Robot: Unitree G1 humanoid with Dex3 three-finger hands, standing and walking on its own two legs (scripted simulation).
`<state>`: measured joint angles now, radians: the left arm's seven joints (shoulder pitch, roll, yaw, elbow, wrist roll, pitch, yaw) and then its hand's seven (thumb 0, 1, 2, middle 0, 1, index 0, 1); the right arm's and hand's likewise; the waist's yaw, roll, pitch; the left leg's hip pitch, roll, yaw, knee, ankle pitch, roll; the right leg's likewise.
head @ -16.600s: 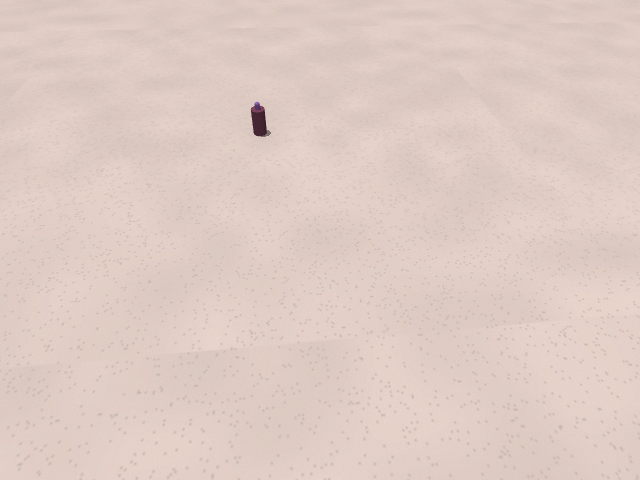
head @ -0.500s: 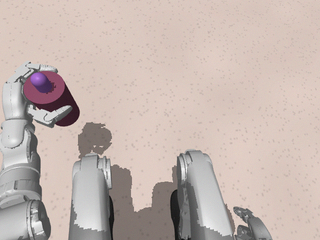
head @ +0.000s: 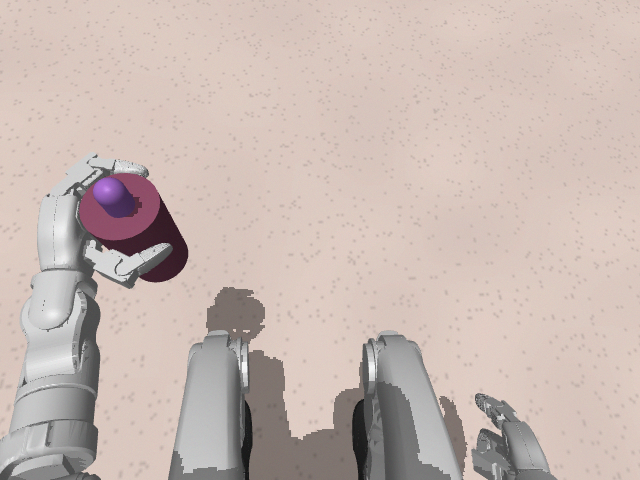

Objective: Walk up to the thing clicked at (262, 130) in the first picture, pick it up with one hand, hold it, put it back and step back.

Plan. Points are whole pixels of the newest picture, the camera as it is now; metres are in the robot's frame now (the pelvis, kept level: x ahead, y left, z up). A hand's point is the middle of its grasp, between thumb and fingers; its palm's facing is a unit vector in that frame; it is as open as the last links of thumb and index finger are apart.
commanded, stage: lift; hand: left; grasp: from the side
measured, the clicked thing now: (137, 227) +0.41 +0.22 -0.01
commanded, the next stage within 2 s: hold in 1.42 s
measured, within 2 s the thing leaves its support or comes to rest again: neither
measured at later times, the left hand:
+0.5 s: hand (43, 145) +0.39 +0.21 +0.18, palm faces +0.14 -0.99 -0.07, open 10.8 cm
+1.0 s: hand out of the picture +0.38 +0.19 +0.25, palm faces +0.14 -0.99 -0.06, open 10.8 cm
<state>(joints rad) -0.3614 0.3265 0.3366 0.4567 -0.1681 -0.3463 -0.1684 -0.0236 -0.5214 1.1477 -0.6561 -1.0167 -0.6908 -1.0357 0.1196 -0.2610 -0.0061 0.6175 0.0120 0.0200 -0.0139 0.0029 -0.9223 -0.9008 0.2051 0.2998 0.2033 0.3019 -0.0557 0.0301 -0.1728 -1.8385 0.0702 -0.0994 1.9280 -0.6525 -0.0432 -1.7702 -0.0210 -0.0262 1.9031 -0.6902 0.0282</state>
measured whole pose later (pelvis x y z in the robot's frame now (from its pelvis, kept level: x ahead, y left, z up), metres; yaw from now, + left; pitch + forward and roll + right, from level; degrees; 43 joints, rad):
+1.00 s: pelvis +0.06 +0.00 +0.22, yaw +3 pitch +13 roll -2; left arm -0.11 0.22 0.14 0.36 -0.16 -0.31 -0.05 -0.02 -0.52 1.14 -0.66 -1.01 -0.70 -1.03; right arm 0.23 -0.22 0.01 0.65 0.01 -0.02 -0.05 0.01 -0.92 -0.90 0.20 0.30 0.20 0.30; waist -0.04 0.03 -0.09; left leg -0.85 0.07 -0.03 1.09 -0.48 -0.04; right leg -0.79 -0.03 -0.04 1.06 -0.50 0.03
